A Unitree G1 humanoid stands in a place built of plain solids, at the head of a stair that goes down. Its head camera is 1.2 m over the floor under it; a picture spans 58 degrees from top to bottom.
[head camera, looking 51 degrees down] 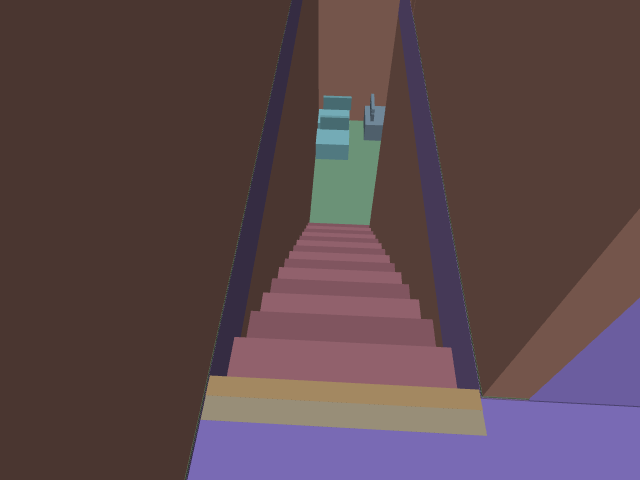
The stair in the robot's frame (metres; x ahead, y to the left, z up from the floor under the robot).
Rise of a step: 0.20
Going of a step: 0.22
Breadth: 0.76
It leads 3 degrees to the right of straight ahead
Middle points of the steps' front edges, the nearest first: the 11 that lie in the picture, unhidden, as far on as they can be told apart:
0.46 -0.07 0.00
0.68 -0.08 -0.20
0.90 -0.09 -0.40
1.12 -0.10 -0.61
1.34 -0.11 -0.81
1.56 -0.12 -1.01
1.78 -0.14 -1.22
1.99 -0.15 -1.42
2.21 -0.16 -1.62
2.43 -0.17 -1.83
2.65 -0.18 -2.03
